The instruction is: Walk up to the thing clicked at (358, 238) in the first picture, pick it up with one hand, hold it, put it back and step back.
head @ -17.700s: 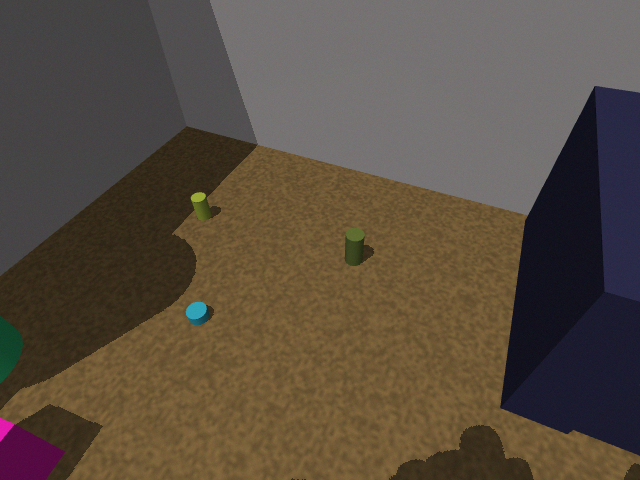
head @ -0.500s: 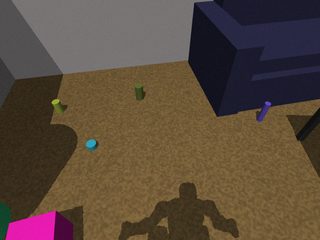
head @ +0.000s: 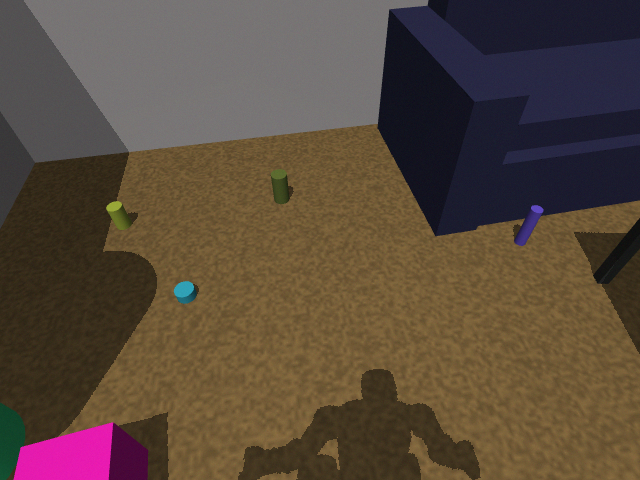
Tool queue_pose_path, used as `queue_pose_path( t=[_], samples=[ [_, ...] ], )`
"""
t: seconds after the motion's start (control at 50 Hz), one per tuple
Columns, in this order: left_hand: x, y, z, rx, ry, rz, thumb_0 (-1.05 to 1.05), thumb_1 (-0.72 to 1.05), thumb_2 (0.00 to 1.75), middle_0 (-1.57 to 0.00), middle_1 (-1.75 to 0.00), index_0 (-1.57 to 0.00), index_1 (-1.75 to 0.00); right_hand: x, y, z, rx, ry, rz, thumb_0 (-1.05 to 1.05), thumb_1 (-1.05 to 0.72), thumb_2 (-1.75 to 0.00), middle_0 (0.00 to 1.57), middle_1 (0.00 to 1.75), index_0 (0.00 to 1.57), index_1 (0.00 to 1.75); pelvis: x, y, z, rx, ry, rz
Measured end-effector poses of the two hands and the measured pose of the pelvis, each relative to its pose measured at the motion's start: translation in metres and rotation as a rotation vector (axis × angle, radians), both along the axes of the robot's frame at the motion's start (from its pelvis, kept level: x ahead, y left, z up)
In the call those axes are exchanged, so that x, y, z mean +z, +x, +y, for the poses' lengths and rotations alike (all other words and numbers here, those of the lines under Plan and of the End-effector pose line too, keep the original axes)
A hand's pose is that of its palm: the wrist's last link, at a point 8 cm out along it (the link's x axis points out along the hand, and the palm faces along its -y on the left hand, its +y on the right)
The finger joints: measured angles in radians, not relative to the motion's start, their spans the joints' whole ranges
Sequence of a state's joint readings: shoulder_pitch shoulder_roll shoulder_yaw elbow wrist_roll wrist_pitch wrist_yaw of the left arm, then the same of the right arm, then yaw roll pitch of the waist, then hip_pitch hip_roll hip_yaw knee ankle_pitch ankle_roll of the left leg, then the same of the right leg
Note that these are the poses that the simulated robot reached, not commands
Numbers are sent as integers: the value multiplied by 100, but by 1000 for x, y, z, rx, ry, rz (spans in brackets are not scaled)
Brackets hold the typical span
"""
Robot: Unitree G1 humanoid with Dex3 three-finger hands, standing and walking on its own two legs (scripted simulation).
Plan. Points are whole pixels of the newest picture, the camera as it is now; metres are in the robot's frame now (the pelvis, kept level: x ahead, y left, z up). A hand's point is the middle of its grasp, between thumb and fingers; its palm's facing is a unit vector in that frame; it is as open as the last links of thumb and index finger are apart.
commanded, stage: walk up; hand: left
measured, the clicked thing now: (280, 187) +1.48 +0.19 -0.71
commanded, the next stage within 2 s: none
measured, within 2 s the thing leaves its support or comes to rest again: neither
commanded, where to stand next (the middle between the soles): +1.13 -0.01 m, yaw +0 degrees
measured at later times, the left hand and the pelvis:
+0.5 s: hand out of the picture +0.14 +0.21 -0.13, palm faces +0.01 -0.91 -0.42, open 7.4 cm; pelvis +0.12 -0.07 -0.01, yaw -2 degrees
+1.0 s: hand (210, 295) +0.49 +0.23 -0.15, palm faces -0.04 -0.94 -0.35, open 7.4 cm; pelvis +0.39 -0.04 -0.01, yaw +0 degrees
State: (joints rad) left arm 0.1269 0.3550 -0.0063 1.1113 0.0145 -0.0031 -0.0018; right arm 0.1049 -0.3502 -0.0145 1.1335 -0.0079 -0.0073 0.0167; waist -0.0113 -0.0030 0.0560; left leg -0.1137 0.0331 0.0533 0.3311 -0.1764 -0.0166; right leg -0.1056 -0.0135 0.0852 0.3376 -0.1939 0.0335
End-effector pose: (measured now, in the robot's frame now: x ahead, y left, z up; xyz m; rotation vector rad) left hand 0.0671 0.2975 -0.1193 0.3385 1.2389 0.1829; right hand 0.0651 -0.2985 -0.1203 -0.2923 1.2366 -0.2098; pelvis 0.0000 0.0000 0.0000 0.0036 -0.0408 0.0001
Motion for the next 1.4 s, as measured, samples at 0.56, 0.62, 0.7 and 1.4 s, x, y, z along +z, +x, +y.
queue_pose_path(
  t=[0.56, 0.62, 0.7, 1.4],
  samples=[
    [18, 93, -49, 57, 53, -32, 1, 90, 90, -21, -30, -20, -30, 1, 146, -96, 41, 23, -65, 1, -91, -90, 20, 29, 20, 30, -6, 151, -75, -15, -38, -6],
    [8, 124, -49, 62, 31, -33, 1, 90, 90, -21, -30, -20, -30, 1, 179, -91, 74, 12, -31, 1, -90, -90, 20, 29, 20, 30, -11, 181, -72, 2, -48, 3],
    [-13, 170, -38, 69, 8, -20, 1, 90, 90, -21, -30, -20, -30, -3, 238, -79, 111, -15, -14, 1, -90, -90, 20, 29, 20, 30, -24, 230, -61, 26, -56, 14],
    [28, 537, -66, 20, 50, -95, 1, 90, 90, -21, -30, -20, -30, -6, 581, -94, 98, 33, -102, 1, -91, -90, 20, 29, 20, 30, -9, 576, -80, 0, -6, -11]
  ],
)
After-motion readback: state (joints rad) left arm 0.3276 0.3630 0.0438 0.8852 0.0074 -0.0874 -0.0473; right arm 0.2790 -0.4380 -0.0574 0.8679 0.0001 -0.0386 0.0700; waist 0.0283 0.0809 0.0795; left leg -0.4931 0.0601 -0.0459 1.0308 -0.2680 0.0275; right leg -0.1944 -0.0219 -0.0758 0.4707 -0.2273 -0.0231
